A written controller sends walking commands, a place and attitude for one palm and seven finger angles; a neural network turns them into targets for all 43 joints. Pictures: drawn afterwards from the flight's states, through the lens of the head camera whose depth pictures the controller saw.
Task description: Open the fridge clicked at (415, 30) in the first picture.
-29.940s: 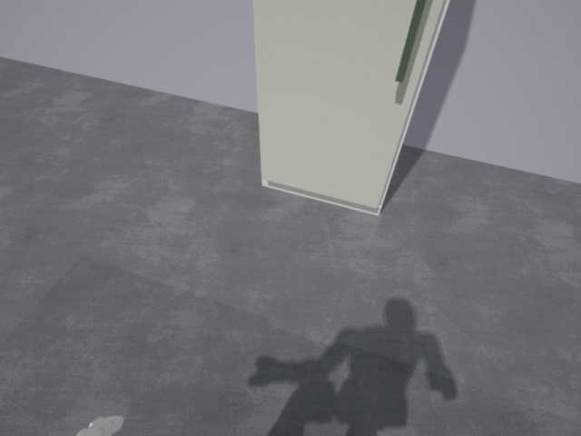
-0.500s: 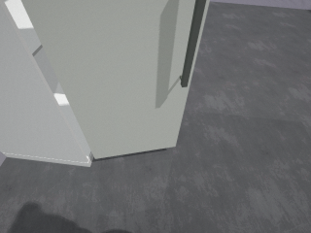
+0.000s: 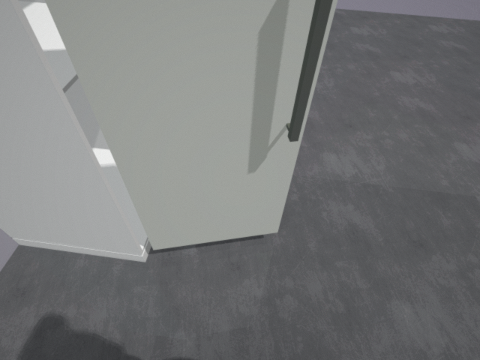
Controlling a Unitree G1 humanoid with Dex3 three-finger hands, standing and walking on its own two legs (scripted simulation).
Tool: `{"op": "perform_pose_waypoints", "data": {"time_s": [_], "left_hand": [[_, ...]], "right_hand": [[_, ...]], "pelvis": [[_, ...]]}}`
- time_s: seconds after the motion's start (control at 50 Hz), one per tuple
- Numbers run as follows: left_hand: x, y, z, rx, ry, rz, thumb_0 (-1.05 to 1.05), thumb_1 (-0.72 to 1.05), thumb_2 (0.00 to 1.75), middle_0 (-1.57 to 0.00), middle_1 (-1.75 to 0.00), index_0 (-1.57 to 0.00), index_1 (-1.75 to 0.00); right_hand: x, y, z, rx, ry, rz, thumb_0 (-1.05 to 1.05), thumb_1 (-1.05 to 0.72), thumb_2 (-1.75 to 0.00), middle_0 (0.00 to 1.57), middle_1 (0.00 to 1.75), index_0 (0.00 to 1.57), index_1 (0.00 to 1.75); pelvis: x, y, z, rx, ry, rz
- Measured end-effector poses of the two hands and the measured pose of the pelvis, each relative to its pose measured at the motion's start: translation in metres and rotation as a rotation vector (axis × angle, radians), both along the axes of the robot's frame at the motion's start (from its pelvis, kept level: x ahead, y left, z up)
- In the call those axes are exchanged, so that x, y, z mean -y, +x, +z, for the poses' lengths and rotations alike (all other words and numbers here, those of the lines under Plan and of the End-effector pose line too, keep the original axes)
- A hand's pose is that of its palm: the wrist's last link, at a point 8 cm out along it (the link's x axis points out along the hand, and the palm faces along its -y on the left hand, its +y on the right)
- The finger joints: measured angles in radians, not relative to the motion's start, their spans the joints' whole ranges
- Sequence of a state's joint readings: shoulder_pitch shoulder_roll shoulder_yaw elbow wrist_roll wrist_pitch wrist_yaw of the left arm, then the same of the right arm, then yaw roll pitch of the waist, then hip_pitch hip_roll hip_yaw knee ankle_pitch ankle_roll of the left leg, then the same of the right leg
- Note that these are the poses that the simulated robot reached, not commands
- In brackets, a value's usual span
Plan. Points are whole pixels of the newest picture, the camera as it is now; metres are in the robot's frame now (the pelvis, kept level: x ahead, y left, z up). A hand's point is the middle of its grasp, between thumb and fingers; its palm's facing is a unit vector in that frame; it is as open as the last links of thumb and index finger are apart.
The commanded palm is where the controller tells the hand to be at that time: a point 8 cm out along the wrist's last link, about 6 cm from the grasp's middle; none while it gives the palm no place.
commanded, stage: look to check the result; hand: right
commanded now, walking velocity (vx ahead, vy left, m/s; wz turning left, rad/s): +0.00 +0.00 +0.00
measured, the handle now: (307, 55) +0.70 -0.09 +0.17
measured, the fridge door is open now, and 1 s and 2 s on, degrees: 73 73 73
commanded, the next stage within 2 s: stand and wait in 0.48 s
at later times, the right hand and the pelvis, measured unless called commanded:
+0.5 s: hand out of the picture +0.04 -0.18 -0.17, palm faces +0.00 +0.97 -0.23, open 7.4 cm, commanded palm none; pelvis +0.00 +0.01 +0.00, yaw +0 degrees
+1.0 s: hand out of the picture +0.07 -0.21 -0.16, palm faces -0.02 +0.96 -0.28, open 7.4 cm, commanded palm none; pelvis +0.00 +0.01 +0.00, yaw +0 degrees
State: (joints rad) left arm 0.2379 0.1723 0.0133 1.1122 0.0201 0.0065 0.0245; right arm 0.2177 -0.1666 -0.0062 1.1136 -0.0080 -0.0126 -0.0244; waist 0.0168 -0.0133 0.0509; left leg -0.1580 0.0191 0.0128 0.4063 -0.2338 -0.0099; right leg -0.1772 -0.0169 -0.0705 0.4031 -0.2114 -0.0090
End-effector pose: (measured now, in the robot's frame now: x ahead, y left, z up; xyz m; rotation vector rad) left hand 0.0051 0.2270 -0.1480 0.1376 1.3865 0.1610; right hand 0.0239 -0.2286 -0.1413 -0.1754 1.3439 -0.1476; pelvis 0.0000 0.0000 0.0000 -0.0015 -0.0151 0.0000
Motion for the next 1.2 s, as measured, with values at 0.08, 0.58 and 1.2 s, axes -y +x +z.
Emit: {"op": "perform_pose_waypoints", "data": {"time_s": [0.08,0.58,1.2], "left_hand": [[-0.003,0.003,0.0,0.0,0.003,-0.004,0.0,0.91,0.9,-0.2,-0.3,-0.2,-0.3],[-0.021,0.02,0.004,0.019,0.03,-0.02,0.0,0.91,0.9,-0.2,-0.3,-0.2,-0.3],[-0.061,0.051,0.019,0.085,0.109,-0.054,0.0,0.91,0.9,-0.21,-0.3,-0.2,-0.3]], "right_hand": [[-0.001,-0.001,0.0,-0.008,0.0,-0.001,0.0,-0.91,-0.9,0.2,0.3,0.2,0.29],[0.006,0.017,0.005,0.016,-0.028,0.01,0.0,-0.9,-0.9,0.21,0.3,0.2,0.29],[0.033,0.05,0.02,0.088,-0.093,0.052,0.0,-0.9,-0.9,0.21,0.3,0.2,0.3]], "pelvis": [[-0.002,0.001,0.0,0.001,0.0,0.001],[-0.007,0.005,0.002,-0.001,0.0,0.0],[-0.012,0.004,0.005,0.001,0.001,-0.002]]}}
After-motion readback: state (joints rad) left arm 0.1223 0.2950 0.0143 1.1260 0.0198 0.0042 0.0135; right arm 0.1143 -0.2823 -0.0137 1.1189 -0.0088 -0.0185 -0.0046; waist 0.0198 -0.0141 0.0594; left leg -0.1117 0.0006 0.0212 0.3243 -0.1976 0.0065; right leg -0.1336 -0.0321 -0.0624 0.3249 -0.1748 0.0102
